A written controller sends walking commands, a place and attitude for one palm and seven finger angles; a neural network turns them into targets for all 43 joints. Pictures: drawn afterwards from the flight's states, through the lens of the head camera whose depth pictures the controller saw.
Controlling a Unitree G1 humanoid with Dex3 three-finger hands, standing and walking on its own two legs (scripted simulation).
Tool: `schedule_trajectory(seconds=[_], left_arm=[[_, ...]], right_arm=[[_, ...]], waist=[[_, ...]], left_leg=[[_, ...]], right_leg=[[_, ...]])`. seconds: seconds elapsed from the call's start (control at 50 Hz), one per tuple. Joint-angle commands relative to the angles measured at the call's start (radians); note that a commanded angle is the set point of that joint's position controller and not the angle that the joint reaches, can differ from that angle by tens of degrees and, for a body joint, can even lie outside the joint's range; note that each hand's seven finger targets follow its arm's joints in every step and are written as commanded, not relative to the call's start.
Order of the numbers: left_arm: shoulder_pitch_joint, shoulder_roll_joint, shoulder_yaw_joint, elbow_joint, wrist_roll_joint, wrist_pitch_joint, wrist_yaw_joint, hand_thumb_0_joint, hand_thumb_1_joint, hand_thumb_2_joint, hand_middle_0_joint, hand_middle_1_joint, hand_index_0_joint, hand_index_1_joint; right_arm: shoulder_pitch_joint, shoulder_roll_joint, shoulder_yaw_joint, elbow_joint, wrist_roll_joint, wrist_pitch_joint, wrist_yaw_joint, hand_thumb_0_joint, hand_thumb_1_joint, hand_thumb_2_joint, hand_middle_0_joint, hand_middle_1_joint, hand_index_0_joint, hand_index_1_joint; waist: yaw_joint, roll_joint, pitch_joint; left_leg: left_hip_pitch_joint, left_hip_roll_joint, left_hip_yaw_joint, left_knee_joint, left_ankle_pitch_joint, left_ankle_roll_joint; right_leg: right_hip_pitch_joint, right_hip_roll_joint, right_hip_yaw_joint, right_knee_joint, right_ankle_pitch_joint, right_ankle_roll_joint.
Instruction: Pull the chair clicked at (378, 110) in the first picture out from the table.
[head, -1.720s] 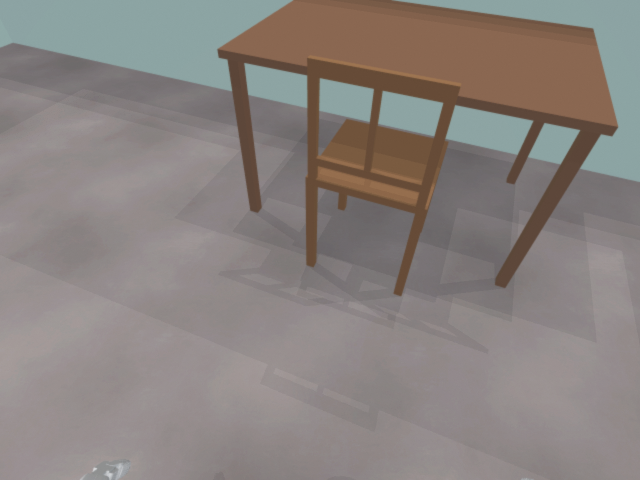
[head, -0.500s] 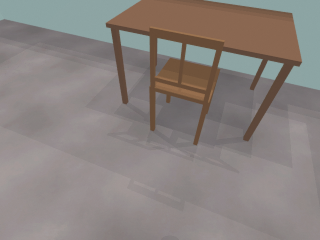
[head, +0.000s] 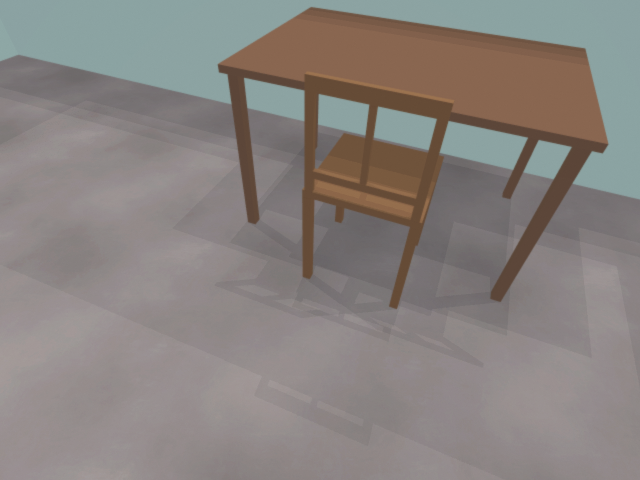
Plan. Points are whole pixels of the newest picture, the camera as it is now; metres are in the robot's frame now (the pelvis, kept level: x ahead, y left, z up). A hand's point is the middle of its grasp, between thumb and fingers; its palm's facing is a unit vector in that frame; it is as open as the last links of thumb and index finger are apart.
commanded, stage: walk to a spot facing it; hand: left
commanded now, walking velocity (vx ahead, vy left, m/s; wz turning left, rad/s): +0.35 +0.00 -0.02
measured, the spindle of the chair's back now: (368, 146) +1.00 -0.07 -0.10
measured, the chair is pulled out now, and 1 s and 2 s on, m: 0.00 0.00 0.00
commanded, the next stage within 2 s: turn to face it in 0.30 s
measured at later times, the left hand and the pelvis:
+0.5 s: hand (224, 423) +0.25 +0.17 -0.19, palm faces -0.13 -0.97 -0.19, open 7.3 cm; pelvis +0.16 +0.00 -0.02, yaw -6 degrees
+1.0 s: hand (230, 383) +0.32 +0.18 -0.18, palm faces -0.11 -0.98 -0.17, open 7.3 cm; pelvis +0.24 +0.01 -0.01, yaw -13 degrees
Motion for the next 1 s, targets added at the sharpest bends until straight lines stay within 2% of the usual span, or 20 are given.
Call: schedule_trajectory(seconds=[0.0, 0.06, 0.08, 0.1, 0.12, 0.18, 0.32, 0.38, 0.46, 0.48, 0.5, 0.52, 0.54, 0.58, 0.66, 0.78, 0.9, 0.92, 0.96, 0.98], left_arm=[[0.098, 0.180, 0.054, -0.037, -0.003, -0.019, 0.008, 0.000, 0.900, 0.900, -0.200, -0.300, -0.200, -0.300], [0.057, 0.129, 0.056, -0.055, -0.006, -0.029, 0.006, 0.000, 0.900, 0.900, -0.200, -0.300, -0.200, -0.300], [0.042, 0.073, 0.048, -0.068, -0.008, -0.028, 0.002, 0.000, 0.900, 0.900, -0.200, -0.300, -0.200, -0.300], [-0.005, 0.016, 0.037, -0.095, -0.006, -0.034, 0.000, 0.000, 0.900, 0.900, -0.200, -0.300, -0.200, -0.300], [-0.064, 0.028, 0.038, -0.125, 0.004, -0.044, 0.008, 0.000, 0.900, 0.900, -0.200, -0.300, -0.200, -0.300], [-0.037, -0.002, 0.049, -0.093, 0.003, -0.051, -0.004, 0.000, 0.900, 0.900, -0.200, -0.300, -0.200, -0.300], [-0.080, -0.103, 0.037, -0.117, -0.002, -0.026, -0.026, 0.000, 0.900, 0.900, -0.200, -0.300, -0.200, -0.300], [-0.094, -0.111, 0.040, -0.124, -0.006, -0.029, -0.022, 0.000, 0.900, 0.900, -0.200, -0.300, -0.200, -0.300], [0.141, -0.045, 0.066, -0.057, 0.006, -0.040, -0.008, 0.000, 0.900, 0.900, -0.200, -0.300, -0.200, -0.300], [0.247, 0.010, 0.083, -0.027, 0.013, -0.055, -0.001, 0.000, 0.900, 0.900, -0.200, -0.300, -0.200, -0.300], [0.326, 0.112, 0.108, -0.019, 0.011, -0.068, 0.014, 0.000, 0.900, 0.900, -0.200, -0.300, -0.200, -0.300], [0.319, 0.139, 0.112, -0.027, -0.015, -0.063, 0.022, 0.000, 0.900, 0.900, -0.200, -0.300, -0.200, -0.300], [0.216, 0.101, 0.103, -0.052, -0.023, -0.050, 0.031, 0.000, 0.900, 0.900, -0.200, -0.300, -0.200, -0.300], [0.047, 0.029, 0.081, -0.101, -0.017, -0.040, 0.038, 0.000, 0.900, 0.900, -0.200, -0.300, -0.200, -0.300], [-0.038, 0.004, 0.072, -0.131, 0.004, -0.034, 0.041, 0.000, 0.900, 0.900, -0.200, -0.300, -0.200, -0.300], [0.000, 0.023, 0.085, -0.145, 0.008, -0.012, 0.024, 0.000, 0.900, 0.900, -0.200, -0.300, -0.200, -0.300], [0.021, 0.034, 0.092, -0.159, -0.003, -0.001, 0.022, 0.000, 0.900, 0.900, -0.200, -0.300, -0.200, -0.300], [0.021, 0.007, 0.086, -0.165, -0.006, 0.001, 0.021, 0.000, 0.900, 0.900, -0.200, -0.300, -0.200, -0.300], [0.028, -0.048, 0.075, -0.187, -0.012, 0.001, 0.010, 0.000, 0.900, 0.900, -0.200, -0.300, -0.200, -0.300], [0.013, -0.024, 0.085, -0.184, -0.002, 0.005, 0.009, 0.000, 0.900, 0.900, -0.200, -0.300, -0.200, -0.300]], right_arm=[[0.015, -0.073, -0.030, -0.068, -0.003, -0.028, -0.004, 0.000, -0.900, -0.900, 0.200, 0.300, 0.200, 0.300], [0.144, -0.045, -0.035, -0.036, 0.004, -0.049, -0.006, 0.000, -0.900, -0.900, 0.200, 0.300, 0.200, 0.300], [0.239, -0.079, -0.046, -0.006, -0.001, -0.058, -0.012, 0.000, -0.900, -0.900, 0.200, 0.300, 0.200, 0.300], [0.364, -0.150, -0.068, 0.029, -0.011, -0.064, -0.020, 0.000, -0.900, -0.900, 0.200, 0.300, 0.200, 0.300], [0.417, -0.126, -0.063, 0.044, -0.008, -0.065, -0.030, 0.000, -0.900, -0.900, 0.200, 0.300, 0.200, 0.300], [0.377, -0.034, -0.041, 0.033, -0.001, -0.087, -0.045, 0.000, -0.900, -0.900, 0.200, 0.300, 0.200, 0.300], [0.383, 0.044, -0.034, 0.060, 0.004, -0.105, -0.058, 0.000, -0.900, -0.900, 0.200, 0.300, 0.200, 0.300], [0.386, 0.034, -0.040, 0.077, 0.004, -0.097, -0.061, 0.000, -0.900, -0.900, 0.200, 0.300, 0.200, 0.300], [0.339, -0.013, -0.059, 0.059, 0.015, -0.083, -0.062, 0.000, -0.900, -0.900, 0.200, 0.300, 0.200, 0.300], [0.332, 0.004, -0.059, 0.049, 0.021, -0.081, -0.056, 0.000, -0.900, -0.900, 0.200, 0.300, 0.200, 0.300], [0.385, 0.070, -0.049, 0.027, 0.035, -0.085, -0.048, 0.000, -0.900, -0.900, 0.200, 0.300, 0.200, 0.300], [0.383, 0.063, -0.058, 0.011, 0.036, -0.080, -0.056, 0.000, -0.900, -0.900, 0.200, 0.300, 0.200, 0.300], [0.330, 0.073, -0.061, 0.003, 0.033, -0.065, -0.058, 0.000, -0.900, -0.900, 0.200, 0.300, 0.200, 0.300], [0.272, 0.094, -0.053, -0.011, 0.012, -0.039, -0.045, 0.000, -0.900, -0.900, 0.200, 0.300, 0.200, 0.300], [0.294, 0.123, -0.052, -0.023, -0.003, 0.005, -0.040, 0.000, -0.900, -0.900, 0.200, 0.300, 0.200, 0.300], [0.156, 0.093, -0.058, -0.106, -0.001, 0.007, -0.030, 0.000, -0.900, -0.900, 0.200, 0.300, 0.200, 0.300], [0.158, 0.074, -0.054, -0.124, 0.009, -0.016, -0.038, 0.000, -0.900, -0.900, 0.200, 0.300, 0.200, 0.300], [0.182, 0.050, -0.057, -0.118, 0.010, -0.023, -0.042, 0.000, -0.900, -0.900, 0.200, 0.300, 0.200, 0.300], [0.144, -0.060, -0.073, -0.158, -0.001, -0.024, -0.047, 0.000, -0.900, -0.900, 0.200, 0.300, 0.200, 0.300], [0.093, -0.045, -0.069, -0.170, -0.009, -0.023, -0.052, 0.000, -0.900, -0.900, 0.200, 0.300, 0.200, 0.300]], waist=[[0.015, -0.164, 0.162], [-0.049, -0.043, 0.143], [-0.083, 0.111, 0.139], [-0.120, 0.318, 0.140], [-0.126, 0.252, 0.184], [-0.073, 0.067, 0.197], [-0.031, 0.128, 0.209], [-0.025, 0.145, 0.193], [0.085, 0.111, 0.049], [0.136, 0.053, -0.009], [0.133, -0.174, -0.150], [0.102, -0.172, -0.222], [0.074, -0.074, -0.097], [0.007, -0.044, 0.026], [-0.063, -0.022, 0.021], [-0.021, -0.108, 0.042], [-0.029, -0.085, 0.025], [-0.037, -0.027, 0.025], [-0.020, 0.273, 0.085], [-0.014, 0.216, 0.114]], left_leg=[[-0.219, 0.022, 0.051, 0.117, -0.079, 0.007], [0.002, 0.043, 0.040, -0.055, -0.020, 0.021], [0.125, 0.133, -0.111, -0.161, -0.005, 0.063], [0.229, 0.322, -0.373, -0.281, 0.052, 0.144], [0.259, 0.379, -0.431, -0.307, 0.206, 0.182], [0.259, 0.349, -0.254, -0.250, 0.587, 0.197], [0.185, 0.213, 0.055, -0.304, 0.675, 0.118], [0.158, 0.221, 0.101, -0.261, 0.816, 0.116], [0.126, 0.222, 0.143, 0.082, 0.927, 0.077], [-0.025, 0.191, 0.150, 0.320, 0.725, 0.040], [-0.267, 0.037, 0.171, 0.704, 0.009, -0.007], [-0.283, 0.004, 0.058, 0.914, -0.255, -0.004], [-0.303, 0.061, -0.005, 0.916, -0.196, 0.000], [-0.278, 0.121, -0.011, 0.851, -0.084, -0.007], [-0.163, 0.110, 0.028, 0.613, -0.046, -0.031], [-0.189, 0.074, 0.055, 0.385, -0.012, -0.038], [0.006, 0.039, 0.062, 0.001, 0.066, -0.026], [0.079, 0.086, 0.016, -0.104, 0.079, -0.014], [0.005, 0.391, -0.337, -0.289, 0.125, 0.128], [-0.068, 0.409, -0.310, -0.311, 0.196, 0.176]], right_leg=[[-0.033, -0.257, 0.332, -0.250, -0.376, -0.152], [-0.154, -0.171, 0.165, -0.078, -0.176, -0.123], [-0.271, -0.069, 0.059, 0.122, -0.120, -0.076], [-0.451, 0.029, -0.095, 0.410, -0.197, -0.027], [-0.562, -0.002, -0.029, 0.556, -0.275, -0.029], [-0.590, -0.087, -0.001, 0.694, -0.154, -0.024], [-0.492, -0.064, -0.126, 0.435, 0.077, -0.020], [-0.340, -0.022, -0.160, 0.275, 0.105, -0.050], [-0.007, 0.028, -0.169, 0.137, 0.199, -0.085], [0.200, -0.055, -0.088, 0.079, 0.325, -0.124], [0.403, -0.359, 0.329, 0.053, 0.666, -0.265], [0.352, -0.472, 0.474, -0.045, 0.804, -0.350], [0.210, -0.433, 0.379, -0.093, 0.660, -0.339], [-0.095, -0.344, 0.275, -0.161, 0.366, -0.264], [-0.292, -0.248, 0.135, -0.201, 0.257, -0.201], [-0.275, -0.206, 0.198, -0.248, -0.069, -0.190], [-0.241, -0.170, 0.223, -0.146, 0.009, -0.146], [-0.287, -0.126, 0.184, -0.084, -0.022, -0.108], [-0.381, 0.025, -0.019, 0.223, -0.144, -0.010], [-0.361, 0.005, 0.002, 0.383, -0.196, -0.003]])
